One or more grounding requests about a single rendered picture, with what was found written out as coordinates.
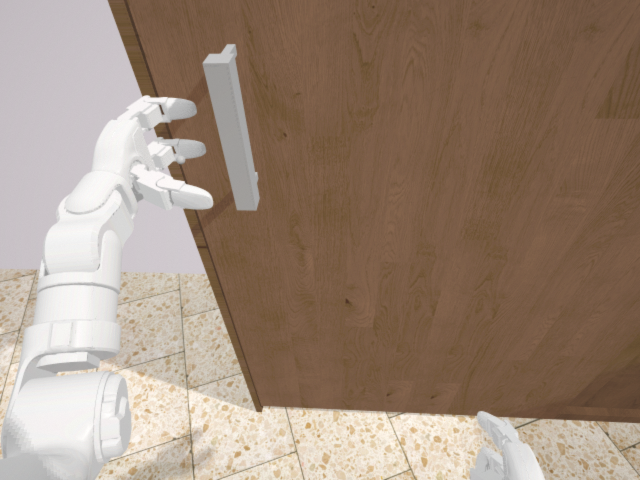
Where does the robot left hand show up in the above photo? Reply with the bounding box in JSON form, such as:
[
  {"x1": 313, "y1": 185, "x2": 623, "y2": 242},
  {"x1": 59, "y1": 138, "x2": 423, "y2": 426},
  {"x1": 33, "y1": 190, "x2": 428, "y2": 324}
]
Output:
[{"x1": 91, "y1": 95, "x2": 213, "y2": 210}]

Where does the handle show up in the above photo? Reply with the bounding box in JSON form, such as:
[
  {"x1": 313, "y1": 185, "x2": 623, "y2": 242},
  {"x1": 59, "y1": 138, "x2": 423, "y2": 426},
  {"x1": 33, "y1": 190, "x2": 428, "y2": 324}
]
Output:
[{"x1": 202, "y1": 44, "x2": 260, "y2": 211}]

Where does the robot left upper arm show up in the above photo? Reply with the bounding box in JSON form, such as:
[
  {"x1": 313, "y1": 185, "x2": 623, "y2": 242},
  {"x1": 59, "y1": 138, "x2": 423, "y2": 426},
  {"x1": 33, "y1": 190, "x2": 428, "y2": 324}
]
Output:
[{"x1": 0, "y1": 371, "x2": 132, "y2": 480}]

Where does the robot right hand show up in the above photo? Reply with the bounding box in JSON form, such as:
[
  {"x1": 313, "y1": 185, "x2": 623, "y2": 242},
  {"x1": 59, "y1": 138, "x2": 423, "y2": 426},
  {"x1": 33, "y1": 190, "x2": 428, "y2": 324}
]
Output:
[{"x1": 470, "y1": 411, "x2": 545, "y2": 480}]

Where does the wardrobe door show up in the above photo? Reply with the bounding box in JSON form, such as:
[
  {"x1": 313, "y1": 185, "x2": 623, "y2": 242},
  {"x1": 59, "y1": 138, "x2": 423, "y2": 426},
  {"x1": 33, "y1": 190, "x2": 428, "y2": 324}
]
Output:
[
  {"x1": 127, "y1": 0, "x2": 640, "y2": 419},
  {"x1": 567, "y1": 335, "x2": 640, "y2": 409}
]

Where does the left robot forearm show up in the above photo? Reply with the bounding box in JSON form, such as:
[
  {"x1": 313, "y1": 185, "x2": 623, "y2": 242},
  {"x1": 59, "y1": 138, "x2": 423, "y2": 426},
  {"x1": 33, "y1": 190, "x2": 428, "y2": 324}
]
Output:
[{"x1": 1, "y1": 171, "x2": 138, "y2": 459}]

